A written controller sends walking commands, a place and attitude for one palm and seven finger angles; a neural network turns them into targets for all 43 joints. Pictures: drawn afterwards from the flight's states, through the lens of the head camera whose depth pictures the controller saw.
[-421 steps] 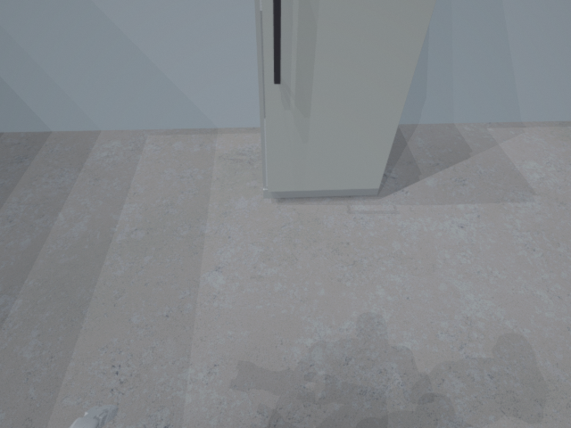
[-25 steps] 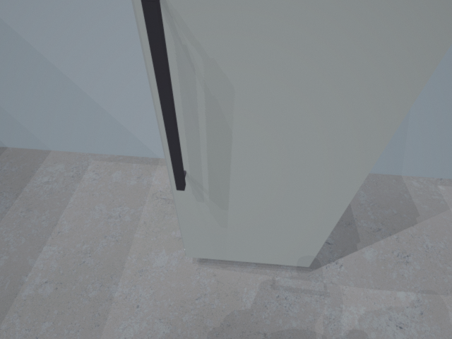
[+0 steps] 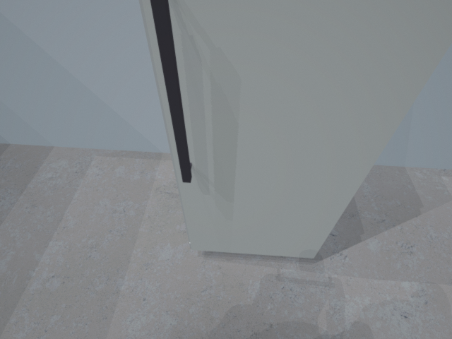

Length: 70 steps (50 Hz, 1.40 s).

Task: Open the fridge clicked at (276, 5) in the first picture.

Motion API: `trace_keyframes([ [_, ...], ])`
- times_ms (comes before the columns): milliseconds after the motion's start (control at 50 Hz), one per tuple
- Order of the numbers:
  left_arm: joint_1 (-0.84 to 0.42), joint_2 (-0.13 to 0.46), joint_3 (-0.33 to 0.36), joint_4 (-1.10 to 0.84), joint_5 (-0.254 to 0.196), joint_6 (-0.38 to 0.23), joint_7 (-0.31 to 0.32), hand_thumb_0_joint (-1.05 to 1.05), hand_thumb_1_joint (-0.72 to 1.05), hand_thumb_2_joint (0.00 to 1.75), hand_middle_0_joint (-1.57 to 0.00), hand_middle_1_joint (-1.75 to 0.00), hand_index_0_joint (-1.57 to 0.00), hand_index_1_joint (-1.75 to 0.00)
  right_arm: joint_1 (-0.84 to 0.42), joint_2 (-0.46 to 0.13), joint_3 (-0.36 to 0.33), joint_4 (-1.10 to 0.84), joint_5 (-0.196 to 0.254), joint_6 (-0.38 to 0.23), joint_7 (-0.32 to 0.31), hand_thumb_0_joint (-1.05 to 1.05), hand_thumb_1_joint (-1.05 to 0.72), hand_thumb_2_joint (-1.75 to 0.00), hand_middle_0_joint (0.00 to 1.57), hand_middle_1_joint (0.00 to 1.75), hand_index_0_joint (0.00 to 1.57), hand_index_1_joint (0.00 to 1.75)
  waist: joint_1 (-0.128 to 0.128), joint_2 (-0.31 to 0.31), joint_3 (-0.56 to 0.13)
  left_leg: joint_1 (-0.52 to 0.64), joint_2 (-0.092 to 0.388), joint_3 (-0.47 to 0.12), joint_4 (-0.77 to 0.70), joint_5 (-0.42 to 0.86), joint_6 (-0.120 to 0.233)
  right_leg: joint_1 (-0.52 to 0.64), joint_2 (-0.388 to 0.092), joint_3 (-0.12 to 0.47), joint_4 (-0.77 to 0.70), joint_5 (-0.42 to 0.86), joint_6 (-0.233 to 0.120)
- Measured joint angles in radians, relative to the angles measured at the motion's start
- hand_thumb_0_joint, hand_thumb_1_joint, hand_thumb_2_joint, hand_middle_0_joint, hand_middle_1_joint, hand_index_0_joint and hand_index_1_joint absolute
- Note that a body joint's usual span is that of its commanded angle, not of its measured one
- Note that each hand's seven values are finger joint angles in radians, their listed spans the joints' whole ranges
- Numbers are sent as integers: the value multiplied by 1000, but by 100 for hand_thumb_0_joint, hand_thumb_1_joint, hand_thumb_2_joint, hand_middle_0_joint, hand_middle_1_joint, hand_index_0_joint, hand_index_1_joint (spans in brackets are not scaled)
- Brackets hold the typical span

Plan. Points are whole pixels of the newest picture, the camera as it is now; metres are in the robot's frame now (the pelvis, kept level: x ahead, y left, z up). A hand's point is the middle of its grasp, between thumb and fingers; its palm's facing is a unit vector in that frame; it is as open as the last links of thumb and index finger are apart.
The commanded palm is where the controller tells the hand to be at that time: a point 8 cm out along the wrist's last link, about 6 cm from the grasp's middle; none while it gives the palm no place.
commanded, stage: look again from close up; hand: left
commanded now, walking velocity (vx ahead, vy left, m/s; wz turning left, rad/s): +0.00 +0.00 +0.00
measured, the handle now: (178, 105) +0.54 +0.14 +0.12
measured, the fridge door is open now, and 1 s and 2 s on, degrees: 0 0 0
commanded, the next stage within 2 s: raise the hand to about handle height in 1.34 s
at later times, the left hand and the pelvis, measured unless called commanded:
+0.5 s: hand out of the picture +0.03 +0.18 -0.17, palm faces -0.01 -0.97 -0.22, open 7.4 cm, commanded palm none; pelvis +0.01 -0.01 +0.00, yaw -1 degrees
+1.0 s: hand out of the picture +0.05 +0.18 -0.17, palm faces -0.01 -0.97 -0.24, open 7.4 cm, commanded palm none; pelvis +0.02 -0.02 +0.00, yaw -1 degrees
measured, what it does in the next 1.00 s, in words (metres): stands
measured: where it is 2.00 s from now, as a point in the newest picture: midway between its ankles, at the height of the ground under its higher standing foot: outside the picture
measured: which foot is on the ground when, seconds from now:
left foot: down 0.00-1.00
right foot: down 0.00-1.00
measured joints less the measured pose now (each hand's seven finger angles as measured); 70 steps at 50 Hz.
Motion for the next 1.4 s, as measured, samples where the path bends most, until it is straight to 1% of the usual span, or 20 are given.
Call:
trace_keyframes([
  [120, -7, 9, -1, -19, 0, 10, -8, 0, 91, 90, -20, -30, -20, -29, 17, -12, 4, -27, -5, 3, -1, 1, -92, -90, 20, 30, 20, 30, 3, 22, -27, -16, -21, 7, 36, -19, 14, -33, -24, 6, 74, -41, 8],
  [240, -11, 30, 1, -33, 0, 15, -12, 0, 91, 90, -20, -30, -20, -29, 18, -12, 9, -28, -4, 5, 4, 2, -93, -90, 20, 30, 20, 30, 4, 10, -44, -3, -29, 25, 9, -10, 13, -44, -33, 24, 86, -47, 11],
  [380, -27, 46, 1, -41, -2, 14, -17, 0, 91, 90, -20, -30, -20, -29, 9, -8, 15, -17, -2, -3, 6, 1, -92, -90, 20, 30, 20, 30, 6, -13, -37, 6, -21, 30, -18, 2, 4, -44, -25, 29, 70, -40, 3],
  [600, -49, 51, 2, -32, -2, 14, -23, 0, 91, 90, -20, -30, -20, -29, -27, -16, 12, 7, 0, -4, 2, 1, -91, -90, 20, 30, 20, 30, 12, -34, -22, 16, -5, 25, -30, 0, -12, -30, -7, 25, 48, -36, -11],
  [1000, -68, 84, 10, -22, -1, 10, -28, 0, 91, 90, -20, -30, -20, -29, -88, -36, 10, 17, 0, -4, 1, 1, -91, -90, 20, 30, 20, 30, 20, -35, -22, 42, 10, 23, -50, -7, -28, 0, 9, 23, 17, -37, -25],
  [1400, -87, 103, 13, -22, -1, 11, -31, 0, 91, 90, -20, -30, -20, -29, -93, -53, 14, 32, -1, -1, 0, 1, -91, -90, 20, 30, 20, 30, 19, -39, -28, 66, 10, 20, -78, 3, -30, 28, 10, 20, -16, -25, -26],
])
